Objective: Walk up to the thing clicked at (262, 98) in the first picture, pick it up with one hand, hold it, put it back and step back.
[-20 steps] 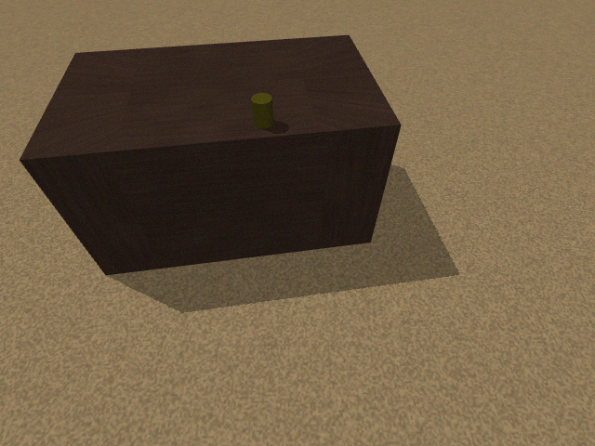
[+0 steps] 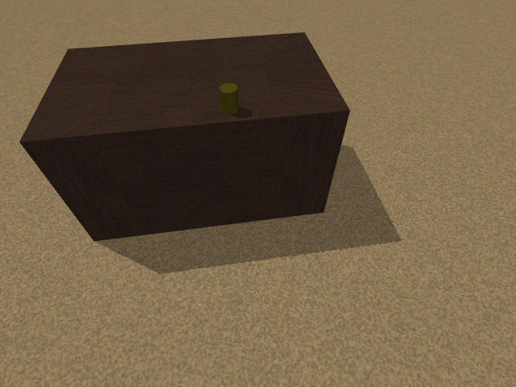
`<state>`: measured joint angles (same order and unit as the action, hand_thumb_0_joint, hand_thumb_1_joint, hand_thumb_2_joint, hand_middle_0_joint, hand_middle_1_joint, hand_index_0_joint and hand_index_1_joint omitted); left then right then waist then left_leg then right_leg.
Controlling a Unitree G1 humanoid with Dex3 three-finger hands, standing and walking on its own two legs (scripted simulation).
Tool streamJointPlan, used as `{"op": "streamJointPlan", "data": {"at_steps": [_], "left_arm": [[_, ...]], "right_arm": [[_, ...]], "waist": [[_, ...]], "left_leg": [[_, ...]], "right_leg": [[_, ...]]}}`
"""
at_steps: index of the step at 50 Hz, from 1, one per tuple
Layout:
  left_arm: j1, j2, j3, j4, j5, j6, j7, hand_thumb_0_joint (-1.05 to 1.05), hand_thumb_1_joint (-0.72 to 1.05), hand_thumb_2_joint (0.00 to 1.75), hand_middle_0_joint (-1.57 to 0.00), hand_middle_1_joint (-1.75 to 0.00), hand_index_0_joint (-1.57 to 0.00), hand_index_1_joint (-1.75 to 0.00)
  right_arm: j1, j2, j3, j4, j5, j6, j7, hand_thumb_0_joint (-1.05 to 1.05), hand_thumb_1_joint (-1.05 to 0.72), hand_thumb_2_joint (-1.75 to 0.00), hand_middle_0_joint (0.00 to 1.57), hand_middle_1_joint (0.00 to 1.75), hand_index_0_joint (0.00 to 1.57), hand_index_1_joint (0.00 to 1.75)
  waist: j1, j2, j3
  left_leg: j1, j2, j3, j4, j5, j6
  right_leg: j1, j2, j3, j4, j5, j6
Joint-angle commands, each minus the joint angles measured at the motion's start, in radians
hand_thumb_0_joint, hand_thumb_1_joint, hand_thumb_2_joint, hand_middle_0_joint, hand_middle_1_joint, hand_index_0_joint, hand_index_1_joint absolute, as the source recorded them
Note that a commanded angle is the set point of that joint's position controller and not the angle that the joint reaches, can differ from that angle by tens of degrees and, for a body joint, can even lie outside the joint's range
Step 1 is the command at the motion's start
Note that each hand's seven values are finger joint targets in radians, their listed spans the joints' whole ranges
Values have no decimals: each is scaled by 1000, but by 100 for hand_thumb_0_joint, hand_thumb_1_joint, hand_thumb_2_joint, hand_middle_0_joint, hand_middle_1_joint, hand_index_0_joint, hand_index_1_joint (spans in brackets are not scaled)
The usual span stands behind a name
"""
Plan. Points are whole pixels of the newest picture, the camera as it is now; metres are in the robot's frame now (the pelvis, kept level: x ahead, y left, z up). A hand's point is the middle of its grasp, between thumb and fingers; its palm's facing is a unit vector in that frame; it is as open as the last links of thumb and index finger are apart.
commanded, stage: stand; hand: right
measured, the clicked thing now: (229, 98) +1.02 +0.12 -0.14
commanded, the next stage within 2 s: walk up in 0.72 s
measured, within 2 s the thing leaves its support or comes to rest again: neither
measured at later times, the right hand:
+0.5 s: hand out of the picture +0.08 -0.25 -0.16, palm faces -0.04 +0.94 -0.33, open 7.4 cm
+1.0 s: hand out of the picture +0.14 -0.23 -0.15, palm faces -0.14 +0.92 -0.37, open 7.4 cm
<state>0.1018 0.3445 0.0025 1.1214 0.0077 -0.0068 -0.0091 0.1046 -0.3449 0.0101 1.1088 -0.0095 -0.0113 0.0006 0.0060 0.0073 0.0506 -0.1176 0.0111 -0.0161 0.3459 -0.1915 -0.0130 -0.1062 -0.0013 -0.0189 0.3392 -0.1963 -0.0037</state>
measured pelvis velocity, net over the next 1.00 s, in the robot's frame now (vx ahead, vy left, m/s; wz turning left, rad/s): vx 0.05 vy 0.05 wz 0.11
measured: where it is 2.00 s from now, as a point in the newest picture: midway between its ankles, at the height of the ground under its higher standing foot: (211, 337)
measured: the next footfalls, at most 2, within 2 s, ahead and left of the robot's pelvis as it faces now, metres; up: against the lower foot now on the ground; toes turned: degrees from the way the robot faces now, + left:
left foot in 1.04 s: +0.17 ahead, +0.24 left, +0.00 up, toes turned +11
right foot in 1.44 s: +0.37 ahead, +0.03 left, +0.00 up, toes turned +5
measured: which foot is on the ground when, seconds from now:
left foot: down 0.00-0.76, up 0.78-1.00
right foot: down 0.00-1.00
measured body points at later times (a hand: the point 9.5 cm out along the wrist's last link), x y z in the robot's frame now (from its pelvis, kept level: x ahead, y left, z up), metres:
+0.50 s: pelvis +0.00 +0.00 +0.00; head +0.01 -0.01 +0.45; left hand +0.07 +0.30 -0.13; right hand +0.08 -0.30 -0.14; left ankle +0.00 +0.13 -0.75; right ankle -0.01 -0.12 -0.75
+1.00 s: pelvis +0.05 +0.05 -0.01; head +0.06 +0.05 +0.44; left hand +0.05 +0.40 -0.12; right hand +0.15 -0.28 -0.12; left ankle +0.12 +0.22 -0.73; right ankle -0.01 -0.11 -0.75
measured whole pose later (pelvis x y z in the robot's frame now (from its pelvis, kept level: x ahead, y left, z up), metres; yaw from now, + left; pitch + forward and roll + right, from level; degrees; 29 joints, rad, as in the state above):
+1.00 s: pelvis +0.05 +0.05 -0.01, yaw +6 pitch -3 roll -2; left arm 0.28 0.44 0.09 0.99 0.04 -0.06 -0.03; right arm 0.23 -0.45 -0.11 0.96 -0.05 0.02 0.11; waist 0.02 0.03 0.06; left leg -0.43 0.13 -0.03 0.70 -0.30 -0.01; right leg -0.03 -0.07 -0.11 0.42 -0.35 0.02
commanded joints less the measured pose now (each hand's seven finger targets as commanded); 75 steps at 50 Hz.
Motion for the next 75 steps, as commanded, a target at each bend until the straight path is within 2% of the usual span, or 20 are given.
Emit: {"op": "streamJointPlan", "data": {"at_steps": [1,35,36,39,45,48,50,52,53,54,55,57,59,66,70,71,72,73,74,75], "left_arm": [[-37,207,37,-58,2,-26,18,0,90,90,-20,-30,-20,-30],[-24,212,39,-53,2,-28,19,0,90,90,-20,-30,-20,-30],[90,337,113,-83,7,-52,9,0,90,90,-20,-30,-20,-30],[146,396,158,-125,34,-76,19,0,90,90,-20,-30,-20,-30],[32,360,152,-228,34,-98,7,0,90,90,-20,-30,-20,-30],[51,368,148,-242,30,-94,-4,0,90,90,-20,-30,-20,-30],[26,372,144,-256,30,-84,-7,0,90,90,-20,-30,-20,-30],[81,309,120,-254,33,-72,-8,0,90,90,-20,-30,-20,-30],[142,240,100,-260,19,-67,-14,0,90,90,-20,-30,-20,-30],[101,218,93,-295,-3,-72,-9,0,90,90,-20,-30,-20,-30],[38,303,97,-297,7,-73,2,0,90,90,-20,-30,-20,-30],[165,322,95,-243,-13,-63,-7,0,90,90,-20,-30,-20,-30],[220,323,103,-213,-17,-60,-18,0,90,90,-20,-30,-20,-30],[122,281,114,-290,6,-69,-44,0,90,90,-20,-30,-20,-30],[222,250,123,-271,8,-92,-33,0,90,90,-20,-30,-20,-30],[315,282,138,-246,10,-100,-22,0,90,90,-20,-30,-20,-30],[400,349,162,-235,19,-108,-9,0,90,90,-20,-30,-20,-30],[408,433,176,-271,15,-116,0,0,90,90,-20,-30,-20,-30],[335,438,163,-288,1,-111,-2,0,90,90,-20,-30,-20,-30],[288,401,155,-305,-7,-110,-2,0,90,90,-20,-30,-20,-30]], "right_arm": [[-31,-210,-45,-53,1,-21,-14,0,-90,-90,20,30,20,30],[-20,-213,-42,-47,2,-19,-13,0,-90,-90,20,30,20,30],[19,-286,-102,-115,-22,-12,22,0,-90,-90,20,30,20,30],[-87,-245,-103,-210,-51,11,57,0,-90,-90,20,30,20,30],[41,-244,-147,-236,-39,5,107,0,-90,-90,20,30,20,30],[41,-237,-161,-252,-34,2,115,0,-90,-90,20,30,20,30],[133,-250,-171,-230,-27,-2,112,0,-90,-90,20,30,20,30],[291,-293,-194,-177,-28,-12,92,0,-90,-90,20,30,20,30],[405,-363,-213,-167,-36,-20,74,0,-90,-90,20,30,20,30],[397,-458,-214,-203,-21,-32,70,0,-90,-90,20,30,20,30],[330,-479,-221,-224,1,-29,67,0,-90,-90,20,30,20,30],[177,-384,-181,-285,-1,-36,53,0,-90,-90,20,30,20,30],[172,-337,-159,-292,-1,-49,47,0,-90,-90,20,30,20,30],[218,-332,-154,-338,-5,-63,51,0,-90,-90,20,30,20,30],[179,-306,-142,-376,1,-52,50,0,-90,-90,20,30,20,30],[187,-263,-125,-388,3,-49,49,0,-90,-90,20,30,20,30],[225,-206,-105,-400,7,-51,49,0,-90,-90,20,30,20,30],[270,-188,-94,-411,6,-47,48,0,-90,-90,20,30,20,30],[234,-285,-123,-382,-7,-33,34,0,-90,-90,20,30,20,30],[231,-307,-131,-360,-1,-30,32,0,-90,-90,20,30,20,30]], "waist": [[-4,-7,-81],[-5,-11,-69],[42,0,-138],[97,-90,57],[1,-140,66],[4,-156,71],[-55,-133,40],[-126,61,-58],[-170,281,-93],[-169,422,-71],[-135,218,-15],[-22,95,27],[1,146,33],[-33,143,72],[39,70,-20],[83,-27,-80],[123,-219,-115],[94,-291,-119],[76,-134,-68],[55,-65,1]], "left_leg": [[14,116,-83,-46,158,39],[18,115,-85,-58,152,37],[-139,34,-64,96,-252,87],[-597,74,-92,561,-268,52],[-391,143,-61,434,-161,-1],[-247,102,34,329,-82,0],[-68,74,99,277,-7,10],[143,-6,132,238,-122,34],[230,106,-125,58,-389,115],[191,329,-667,-182,-467,227],[29,397,-755,-215,-575,293],[-20,297,-429,-113,-467,238],[-125,236,-275,-120,-343,206],[-136,234,-187,-108,-224,250],[-189,191,-84,126,40,194],[-244,135,-36,297,78,160],[-393,30,40,577,-37,111],[-570,-83,21,760,-343,61],[-558,-11,-94,850,-365,56],[-559,17,-138,853,-298,53]], "right_leg": [[16,-130,98,-55,159,-24],[19,-131,97,-73,162,-21],[191,-113,114,-14,-270,-72],[155,-464,485,-228,-593,-266],[-19,-316,128,-174,-259,-204],[-136,-256,29,-110,-273,-167],[-251,-260,4,-20,-316,-155],[-299,-184,-82,348,-101,-126],[-413,-84,-141,747,-93,-77],[-599,60,-35,873,-402,-51],[-565,-31,108,916,-379,-66],[-539,-108,102,867,-232,-59],[-428,-127,53,718,-153,-43],[-357,-99,-8,383,-70,-16],[-62,-30,-67,206,57,-28],[95,-8,-57,180,31,-39],[219,-151,163,57,-179,-84],[265,-428,652,-107,-359,-189],[117,-495,751,-117,-481,-279],[46,-442,618,-122,-483,-271]]}}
